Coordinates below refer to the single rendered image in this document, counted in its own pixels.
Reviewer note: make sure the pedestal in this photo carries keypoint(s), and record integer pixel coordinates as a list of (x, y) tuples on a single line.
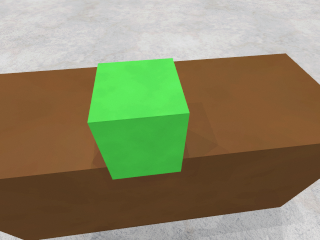
[(252, 143)]

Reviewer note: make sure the carton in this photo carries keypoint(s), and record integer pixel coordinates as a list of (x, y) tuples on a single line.
[(139, 117)]

